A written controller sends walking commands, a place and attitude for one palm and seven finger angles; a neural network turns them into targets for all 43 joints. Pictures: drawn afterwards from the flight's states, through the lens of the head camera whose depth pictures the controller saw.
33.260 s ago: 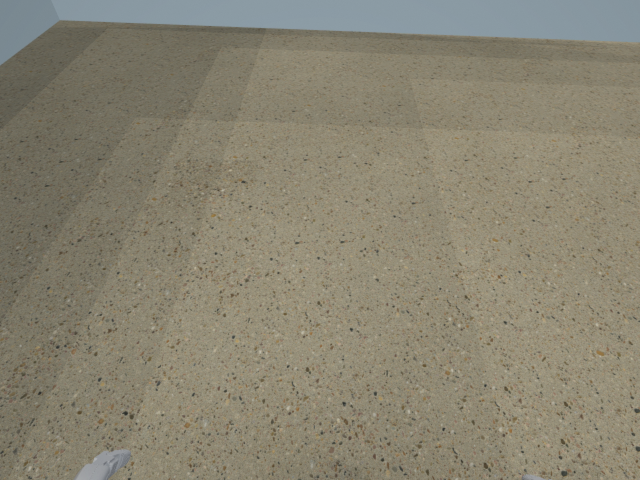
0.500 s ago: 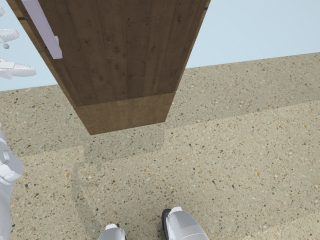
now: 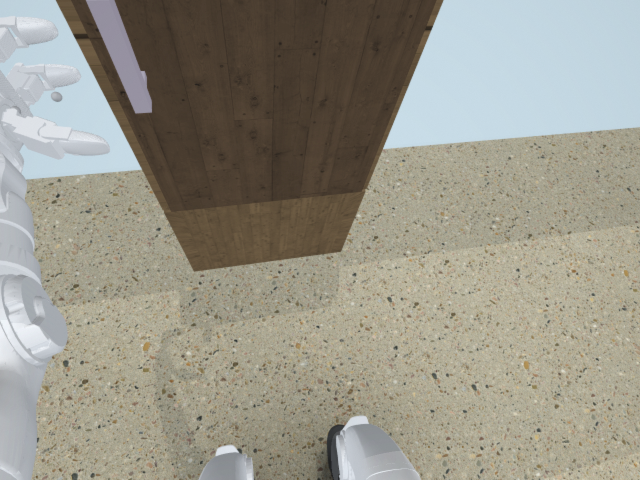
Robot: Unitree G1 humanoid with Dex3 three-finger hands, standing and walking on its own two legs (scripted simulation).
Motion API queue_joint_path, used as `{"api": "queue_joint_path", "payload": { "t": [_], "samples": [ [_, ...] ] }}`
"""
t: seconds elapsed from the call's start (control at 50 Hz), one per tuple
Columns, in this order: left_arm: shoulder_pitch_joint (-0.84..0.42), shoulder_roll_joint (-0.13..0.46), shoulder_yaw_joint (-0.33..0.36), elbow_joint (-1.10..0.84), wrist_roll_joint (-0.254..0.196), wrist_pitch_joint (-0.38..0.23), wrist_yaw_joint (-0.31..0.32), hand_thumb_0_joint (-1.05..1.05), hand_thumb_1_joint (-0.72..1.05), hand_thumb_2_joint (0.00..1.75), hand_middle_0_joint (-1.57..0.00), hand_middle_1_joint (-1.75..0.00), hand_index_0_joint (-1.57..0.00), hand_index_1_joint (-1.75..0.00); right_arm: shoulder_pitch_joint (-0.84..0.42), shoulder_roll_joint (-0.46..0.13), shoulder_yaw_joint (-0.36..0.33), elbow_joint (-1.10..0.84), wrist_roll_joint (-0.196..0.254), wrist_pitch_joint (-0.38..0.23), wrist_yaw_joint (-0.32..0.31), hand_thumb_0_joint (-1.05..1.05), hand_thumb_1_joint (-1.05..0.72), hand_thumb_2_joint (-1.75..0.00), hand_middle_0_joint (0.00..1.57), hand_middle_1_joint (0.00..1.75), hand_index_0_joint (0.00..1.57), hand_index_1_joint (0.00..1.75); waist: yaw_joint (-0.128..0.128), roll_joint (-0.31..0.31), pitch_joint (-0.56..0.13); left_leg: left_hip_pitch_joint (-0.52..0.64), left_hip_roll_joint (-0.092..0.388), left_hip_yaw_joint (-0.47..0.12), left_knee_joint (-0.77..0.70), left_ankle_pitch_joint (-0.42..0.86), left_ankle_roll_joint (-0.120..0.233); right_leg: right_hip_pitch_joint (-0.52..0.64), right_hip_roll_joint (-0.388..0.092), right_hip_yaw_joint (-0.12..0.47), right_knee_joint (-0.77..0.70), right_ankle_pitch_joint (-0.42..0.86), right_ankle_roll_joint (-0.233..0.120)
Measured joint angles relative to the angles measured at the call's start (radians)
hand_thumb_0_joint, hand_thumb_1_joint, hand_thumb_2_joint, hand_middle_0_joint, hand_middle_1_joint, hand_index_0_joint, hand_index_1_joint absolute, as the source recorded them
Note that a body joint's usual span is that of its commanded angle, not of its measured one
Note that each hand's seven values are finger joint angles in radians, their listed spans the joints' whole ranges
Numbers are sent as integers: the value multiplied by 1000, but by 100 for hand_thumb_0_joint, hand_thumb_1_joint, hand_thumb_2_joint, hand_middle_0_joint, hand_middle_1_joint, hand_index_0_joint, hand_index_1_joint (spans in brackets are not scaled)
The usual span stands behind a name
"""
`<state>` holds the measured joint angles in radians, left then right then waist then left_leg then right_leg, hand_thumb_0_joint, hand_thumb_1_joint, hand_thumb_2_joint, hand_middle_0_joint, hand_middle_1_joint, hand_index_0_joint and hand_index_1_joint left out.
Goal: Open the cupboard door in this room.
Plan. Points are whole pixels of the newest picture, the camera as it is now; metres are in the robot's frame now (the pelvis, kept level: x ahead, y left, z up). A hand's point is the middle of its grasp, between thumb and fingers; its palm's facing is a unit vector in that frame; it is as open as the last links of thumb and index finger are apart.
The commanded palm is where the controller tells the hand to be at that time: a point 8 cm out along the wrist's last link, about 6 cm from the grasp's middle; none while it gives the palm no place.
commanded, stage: move the hooked fingers beside the handle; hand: left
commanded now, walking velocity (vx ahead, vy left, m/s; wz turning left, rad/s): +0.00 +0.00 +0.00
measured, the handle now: (124, 46) +0.60 +0.17 +0.11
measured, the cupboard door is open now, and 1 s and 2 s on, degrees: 0 0 0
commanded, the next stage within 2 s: slide the fingers in behind the handle in 0.30 s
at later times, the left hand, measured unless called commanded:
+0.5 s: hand (55, 92) +0.54 +0.24 +0.10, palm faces +0.05 -1.00 -0.01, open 14.0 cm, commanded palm +0.52 +0.27 +0.10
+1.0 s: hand (103, 89) +0.55 +0.19 +0.10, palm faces +0.05 -1.00 -0.01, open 14.0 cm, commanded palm +0.52 +0.23 +0.10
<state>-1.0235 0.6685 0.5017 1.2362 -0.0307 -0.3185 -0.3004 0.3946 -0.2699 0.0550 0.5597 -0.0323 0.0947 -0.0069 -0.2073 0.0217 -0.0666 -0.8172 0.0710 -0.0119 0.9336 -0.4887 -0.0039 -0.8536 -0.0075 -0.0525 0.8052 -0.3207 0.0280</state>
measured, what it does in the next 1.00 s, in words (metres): stands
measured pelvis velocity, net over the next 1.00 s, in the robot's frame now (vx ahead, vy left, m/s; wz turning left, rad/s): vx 0.01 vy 0.00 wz -0.01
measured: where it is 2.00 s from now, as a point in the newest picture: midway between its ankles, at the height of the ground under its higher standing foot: outside the picture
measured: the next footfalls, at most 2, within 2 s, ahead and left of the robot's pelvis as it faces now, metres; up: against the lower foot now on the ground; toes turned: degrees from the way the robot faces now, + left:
none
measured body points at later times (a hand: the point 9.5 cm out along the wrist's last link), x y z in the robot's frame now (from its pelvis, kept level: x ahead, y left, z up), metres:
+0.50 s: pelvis -0.02 +0.01 -0.01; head +0.15 +0.03 +0.41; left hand +0.53 +0.29 +0.10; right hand -0.08 -0.26 -0.09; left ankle -0.04 +0.11 -0.69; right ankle +0.03 -0.14 -0.69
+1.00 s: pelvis +0.01 +0.00 +0.00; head +0.15 +0.02 +0.43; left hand +0.54 +0.25 +0.10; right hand -0.02 -0.25 -0.11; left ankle -0.04 +0.11 -0.69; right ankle +0.03 -0.14 -0.69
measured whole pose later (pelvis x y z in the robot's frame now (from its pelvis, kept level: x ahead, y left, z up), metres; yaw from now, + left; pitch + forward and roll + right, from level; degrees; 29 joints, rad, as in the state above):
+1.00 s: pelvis +0.01 +0.00 +0.00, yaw +0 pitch +22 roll -3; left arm -1.02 0.57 0.46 1.19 -0.04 -0.31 -0.21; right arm 0.44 -0.26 0.04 0.58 -0.05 0.09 0.02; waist -0.21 0.04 -0.09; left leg -0.83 0.07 0.00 0.93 -0.50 0.00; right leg -0.87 0.00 -0.04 0.81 -0.33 0.03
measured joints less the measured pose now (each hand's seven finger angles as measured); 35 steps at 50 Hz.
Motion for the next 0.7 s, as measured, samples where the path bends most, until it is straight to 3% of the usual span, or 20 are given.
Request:
{"api": "queue_joint_path", "payload": {
  "t": [0.18, 0.4, 0.5, 0.7],
  "samples": [
    [-53, 67, -3, 67, -7, 23, -38, -1, -50, 30, -30, -120, -30, -120, 48, -9, 13, 24, 5, -2, -11, 0, -91, -89, 21, 30, 20, 30, -17, 4, 7, -28, 0, 2, 8, 13, 2, -27, 0, 3, 2, 17, 0],
    [-95, 109, 7, 80, 21, 16, -28, -1, -50, 30, -30, -120, -30, -120, 76, -23, 12, 30, -5, -14, -14, 0, -91, -89, 21, 30, 20, 30, -50, -6, 15, -83, 0, 2, 35, 17, 7, -75, 1, 5, 14, 30, 3],
    [-93, 94, -6, 55, 6, 17, -22, -1, -50, 30, -30, -120, -30, -120, 82, -20, 11, 37, -10, -10, -8, 0, -91, -89, 21, 30, 20, 30, -45, -5, 13, -86, -2, 4, 34, 14, 10, -78, -1, 8, 11, 29, 7],
    [-49, -5, -31, 11, -6, 38, 22, -1, -50, 30, -30, -120, -30, -120, 78, 1, 5, 32, -15, 0, 12, 0, -91, -89, 21, 30, 20, 30, -28, 10, -15, -48, -1, 3, 18, -1, 9, -40, 1, 5, -3, 12, 9]
  ]
}}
